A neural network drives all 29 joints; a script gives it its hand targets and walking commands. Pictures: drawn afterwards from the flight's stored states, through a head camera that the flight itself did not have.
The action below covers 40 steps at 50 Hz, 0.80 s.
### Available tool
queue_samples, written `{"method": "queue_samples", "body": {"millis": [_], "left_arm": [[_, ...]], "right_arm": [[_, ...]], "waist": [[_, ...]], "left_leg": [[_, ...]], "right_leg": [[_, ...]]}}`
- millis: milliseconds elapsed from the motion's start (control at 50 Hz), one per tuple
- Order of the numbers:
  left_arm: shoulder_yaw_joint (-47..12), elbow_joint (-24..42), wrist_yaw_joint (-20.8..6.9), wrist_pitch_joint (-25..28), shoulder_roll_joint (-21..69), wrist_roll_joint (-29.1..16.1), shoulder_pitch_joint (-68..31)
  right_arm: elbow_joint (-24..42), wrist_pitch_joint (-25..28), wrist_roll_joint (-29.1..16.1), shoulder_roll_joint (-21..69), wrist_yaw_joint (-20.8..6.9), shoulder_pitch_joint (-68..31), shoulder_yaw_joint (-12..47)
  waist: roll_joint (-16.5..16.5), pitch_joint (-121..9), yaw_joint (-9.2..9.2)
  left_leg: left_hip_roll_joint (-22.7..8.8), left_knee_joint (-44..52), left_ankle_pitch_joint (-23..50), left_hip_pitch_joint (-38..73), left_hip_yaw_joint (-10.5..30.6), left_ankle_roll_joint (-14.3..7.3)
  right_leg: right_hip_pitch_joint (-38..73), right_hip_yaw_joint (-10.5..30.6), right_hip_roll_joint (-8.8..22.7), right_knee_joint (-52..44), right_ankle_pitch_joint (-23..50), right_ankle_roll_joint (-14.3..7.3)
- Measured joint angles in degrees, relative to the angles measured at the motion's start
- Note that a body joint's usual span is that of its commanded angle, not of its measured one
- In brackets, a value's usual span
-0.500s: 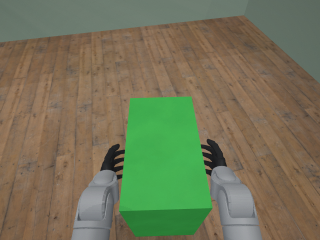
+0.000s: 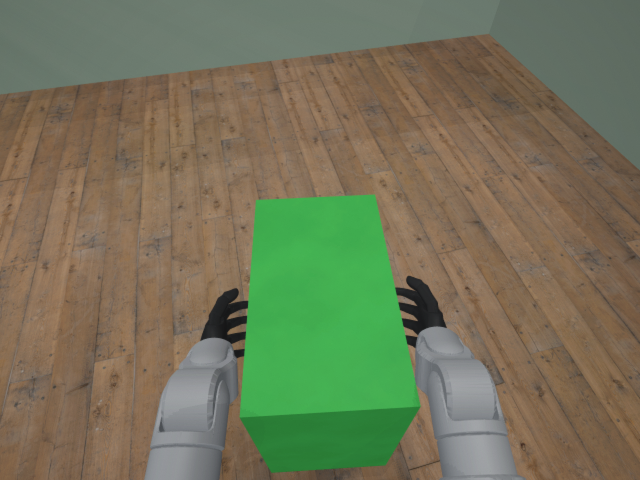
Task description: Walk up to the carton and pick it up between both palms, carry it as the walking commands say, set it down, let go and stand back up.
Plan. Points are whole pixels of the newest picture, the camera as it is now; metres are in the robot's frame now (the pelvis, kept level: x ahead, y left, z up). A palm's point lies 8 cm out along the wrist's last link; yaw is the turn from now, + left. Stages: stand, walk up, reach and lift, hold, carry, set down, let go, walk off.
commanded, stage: carry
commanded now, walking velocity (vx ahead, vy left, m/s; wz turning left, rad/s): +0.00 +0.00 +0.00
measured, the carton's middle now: (322, 336) +0.33 +0.00 -0.07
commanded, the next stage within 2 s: none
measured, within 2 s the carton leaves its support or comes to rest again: neither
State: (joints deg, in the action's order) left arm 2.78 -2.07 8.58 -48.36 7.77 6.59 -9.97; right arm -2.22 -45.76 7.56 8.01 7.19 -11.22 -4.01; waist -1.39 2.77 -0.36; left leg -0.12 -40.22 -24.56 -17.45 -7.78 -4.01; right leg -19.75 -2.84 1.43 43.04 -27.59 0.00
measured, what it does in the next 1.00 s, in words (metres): walks ahead: right foot, then left foot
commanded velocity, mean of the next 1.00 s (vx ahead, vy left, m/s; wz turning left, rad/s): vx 0.00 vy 0.00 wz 0.00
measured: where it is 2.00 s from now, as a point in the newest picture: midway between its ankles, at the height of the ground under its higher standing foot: (291, 399)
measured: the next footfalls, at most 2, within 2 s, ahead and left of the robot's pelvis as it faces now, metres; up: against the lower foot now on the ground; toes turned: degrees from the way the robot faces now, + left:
right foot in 0.02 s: +0.04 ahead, -0.12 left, +0.02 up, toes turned -4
left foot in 0.38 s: +0.12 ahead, +0.07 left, +0.00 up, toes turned +10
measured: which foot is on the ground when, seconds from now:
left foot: down 0.00-0.26, up 0.28-0.36, down 0.38-0.66, up 0.68-0.74, down 0.76-1.00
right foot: up 0.00-0.00, down 0.02-0.38, up 0.40-0.56, down 0.58-1.00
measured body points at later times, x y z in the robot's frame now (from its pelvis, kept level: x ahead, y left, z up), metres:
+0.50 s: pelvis +0.17 +0.01 +0.01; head +0.19 +0.03 +0.46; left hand +0.46 +0.16 +0.03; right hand +0.48 -0.11 +0.05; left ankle +0.09 +0.06 -0.72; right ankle +0.12 -0.10 -0.68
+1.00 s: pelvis +0.30 +0.04 +0.02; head +0.33 +0.04 +0.47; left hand +0.59 +0.19 +0.03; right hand +0.61 -0.08 +0.04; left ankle +0.18 +0.11 -0.68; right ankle +0.26 -0.07 -0.71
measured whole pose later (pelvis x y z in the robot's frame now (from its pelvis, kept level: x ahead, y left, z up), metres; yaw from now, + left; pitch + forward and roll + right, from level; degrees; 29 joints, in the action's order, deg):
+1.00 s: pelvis +0.30 +0.04 +0.02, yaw +2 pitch +4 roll -1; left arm 3.3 -3.2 7.4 -48.3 8.1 9.1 -12.0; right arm -4.0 -44.0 8.5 8.3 6.0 -13.1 -5.4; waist -1.2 -0.4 1.1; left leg 0.2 -43.4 -19.8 -14.1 -6.0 0.2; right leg -15.2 -7.1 1.4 31.9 -17.3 -2.2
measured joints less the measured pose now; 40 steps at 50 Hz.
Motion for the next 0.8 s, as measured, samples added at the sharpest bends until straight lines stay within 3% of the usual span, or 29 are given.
{"method": "queue_samples", "body": {"millis": [20, 40, 100, 140, 220, 280, 340, 360, 380, 400, 440, 480, 520, 580, 620, 640, 680, 740, 800], "left_arm": [[0.2, -0.5, -0.4, 0.6, 0.1, 0.4, -0.6], [0.1, -0.9, -0.6, 1.1, 0.2, 0.3, -0.7], [-0.6, -1.5, -1.1, 1.9, 0.0, 1.1, 0.1], [-0.3, -1.5, -1.3, 1.8, 0.0, 1.4, 0.2], [-0.3, 0.9, -0.7, 1.9, 0.0, 0.9, -0.1], [-0.8, 2.2, -0.4, 0.5, 0.0, 0.8, 0.4], [-1.2, 2.2, -0.5, -1.0, 0.1, 1.9, -0.6], [-1.2, 2.8, -0.3, -1.4, 0.2, 1.5, -0.9], [-1.4, 3.0, -0.5, -1.1, 0.2, 1.6, -0.8], [-1.4, 3.1, -0.5, -0.5, 0.1, 1.6, -0.4], [-1.0, 3.4, 0.0, -0.2, -0.1, 1.1, 0.3], [-0.5, 2.8, -0.3, -0.1, -0.1, 1.5, 0.2], [0.4, 0.7, -0.6, -0.4, 0.1, 1.7, -1.1], [0.0, -0.3, -0.5, -1.0, 0.2, 1.2, -1.6], [-1.5, -0.9, -0.2, -0.6, 0.1, 0.6, -0.7], [-1.9, -2.3, -0.4, -0.3, 0.1, 1.3, -0.8], [-0.7, -5.5, -1.3, -0.2, 0.3, 2.6, -2.1], [0.6, -4.7, -1.6, -0.2, 0.5, 2.7, -2.8], [0.5, -2.3, -1.5, 1.5, 0.3, 2.9, -1.8]], "right_arm": [[0.2, 0.3, 0.2, 0.0, 0.1, -0.2, -0.1], [0.7, 0.3, -0.1, -0.1, 0.5, 0.1, -0.2], [0.6, 0.7, -0.8, -0.2, 0.9, 0.9, 0.0], [0.0, 0.5, -1.0, -0.1, 0.9, 0.3, -0.1], [1.7, 0.4, -1.3, 0.2, 0.8, -1.1, -0.5], [2.4, 0.0, -1.5, 0.0, 0.5, -0.2, -0.3], [2.1, 0.3, -1.1, -0.1, -0.1, 0.5, -0.5], [3.2, -0.3, -1.6, -0.1, 0.3, 0.4, -0.7], [3.9, -0.7, -1.2, -0.1, 0.1, 0.0, -0.8], [3.6, -0.7, -0.6, 0.1, -0.3, -0.5, -0.7], [2.7, -0.8, -0.3, 0.3, -0.7, -1.6, -0.7], [1.2, -0.4, 0.5, 0.4, -1.3, -2.2, -0.8], [-0.8, -0.1, 1.6, 0.5, -1.7, -2.8, -1.3], [0.1, -1.1, 1.5, 0.3, -1.4, -1.7, -1.4], [1.4, -1.7, 0.7, 0.1, -1.1, -0.6, -1.9], [0.3, -1.2, 0.9, 0.0, -1.3, -0.4, -2.3], [-2.9, -0.3, 1.3, 0.1, -1.3, -0.9, -2.7], [-3.1, 0.3, 0.3, 0.2, -0.3, -1.6, -2.2], [-2.4, 1.8, 0.1, 0.5, -0.5, -2.6, -2.0]], "waist": [[-0.2, 0.6, -0.18], [-0.9, 0.8, -0.64], [-1.3, -0.9, -1.02], [-0.4, -2.0, -1.31], [0.4, -1.1, -1.35], [1.4, -1.5, -0.28], [4.3, -2.8, 0.12], [4.4, -2.5, -0.16], [3.6, -2.4, -0.49], [3.0, -2.7, -0.48], [1.5, -3.3, 0.28], [0.5, -3.4, 0.77], [0.6, -3.0, 0.88], [0.5, -1.3, 0.73], [-2.3, -0.5, 0.33], [-3.3, -0.7, 0.16], [-2.3, -0.7, 0.17], [0.3, 0.4, -0.38], [2.5, 0.8, -0.39]], "left_leg": [[0.1, -0.5, 0.0, 0.4, 0.1, 0.2], [-0.1, -1.4, -0.3, 0.7, 0.8, 0.5], [-0.1, 0.6, -1.1, 2.7, 1.7, 2.2], [0.4, 4.5, -1.3, 4.9, 1.9, 2.1], [-0.4, 1.1, 3.5, 3.8, 2.5, 2.3], [-1.0, -4.0, 10.3, 2.0, 2.4, 2.6], [1.3, 2.1, 1.0, 1.4, 3.0, 4.2], [1.4, 6.9, 3.9, 1.7, 2.7, 4.4], [0.8, 11.1, 13.3, 2.3, 2.0, 4.1], [0.3, 11.3, 12.8, 3.1, 1.4, 2.8], [-0.5, 9.3, 4.6, 4.6, 0.2, 0.5], [-0.9, 7.8, 0.8, 5.8, -0.7, -0.4], [-0.2, 6.9, -1.3, 7.1, -1.1, -0.5], [0.9, 3.7, -4.7, 9.1, -0.8, -0.3], [-0.3, -0.9, -6.3, 9.1, -0.1, 0.4], [-1.0, -3.6, -2.6, 8.2, 0.2, 1.5], [-0.2, -8.1, -2.5, 6.2, 1.6, 4.0], [0.3, -1.0, -3.4, 4.8, 4.4, 5.1], [0.5, 5.0, -1.2, 5.4, 3.4, 1.3]], "right_leg": [[0.0, -0.4, 0.2, -4.4, 8.0, -0.3], [0.9, -1.1, 0.2, -5.0, 10.1, -0.4], [2.6, -1.9, 0.0, -5.5, 5.4, -0.5], [3.0, -2.0, 0.3, -5.3, 4.8, -0.5], [2.6, -3.0, 0.1, -2.8, 9.4, -1.1], [6.2, -3.3, -0.3, -6.8, 12.8, -1.8], [8.0, -3.7, 1.1, -7.4, 13.1, -2.4], [8.2, -4.1, 1.3, -5.8, 13.2, -1.9], [7.6, -4.5, 0.9, -2.8, 13.6, -1.3], [6.2, -4.4, 0.8, 1.3, 12.5, -0.7], [2.4, -2.9, -0.2, 7.7, 3.5, -0.3], [-1.3, -2.1, -1.2, 8.7, -0.6, -0.1], [-4.2, -2.6, -1.4, 5.3, 2.6, -0.1], [-5.2, -4.0, -1.7, -3.9, 13.0, -0.7], [-3.1, -5.3, -2.6, -4.3, 11.5, -3.2], [-2.4, -5.7, -2.9, -4.5, 10.8, -3.5], [-1.7, -5.3, -2.2, -4.3, 9.5, -3.5], [-1.0, -5.4, -1.1, -5.0, 8.8, -3.1], [-1.2, -4.7, -0.5, -5.7, 8.9, -2.3]]}}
